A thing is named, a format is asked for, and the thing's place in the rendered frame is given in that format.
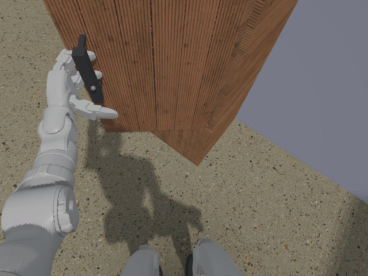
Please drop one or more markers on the cupboard door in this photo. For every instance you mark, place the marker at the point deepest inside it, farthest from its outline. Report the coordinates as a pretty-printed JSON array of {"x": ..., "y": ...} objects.
[{"x": 162, "y": 61}]

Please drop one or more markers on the left robot shin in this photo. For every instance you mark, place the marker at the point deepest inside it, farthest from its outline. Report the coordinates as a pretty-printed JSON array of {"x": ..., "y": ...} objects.
[{"x": 144, "y": 247}]

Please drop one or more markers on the handle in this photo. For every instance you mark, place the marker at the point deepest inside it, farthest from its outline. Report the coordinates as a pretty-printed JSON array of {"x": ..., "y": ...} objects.
[{"x": 85, "y": 68}]

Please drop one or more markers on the robot left thigh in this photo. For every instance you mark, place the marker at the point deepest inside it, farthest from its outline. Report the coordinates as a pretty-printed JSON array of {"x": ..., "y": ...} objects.
[{"x": 142, "y": 263}]

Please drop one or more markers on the robot left hand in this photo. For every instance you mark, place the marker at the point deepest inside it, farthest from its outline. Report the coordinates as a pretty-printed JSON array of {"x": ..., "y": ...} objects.
[{"x": 60, "y": 87}]

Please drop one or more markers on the left robot forearm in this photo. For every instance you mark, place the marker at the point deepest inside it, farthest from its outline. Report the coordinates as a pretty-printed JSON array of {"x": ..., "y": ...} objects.
[{"x": 56, "y": 160}]

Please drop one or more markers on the robot left upper arm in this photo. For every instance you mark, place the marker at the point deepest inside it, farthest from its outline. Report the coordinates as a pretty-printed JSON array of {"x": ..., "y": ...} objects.
[{"x": 35, "y": 223}]

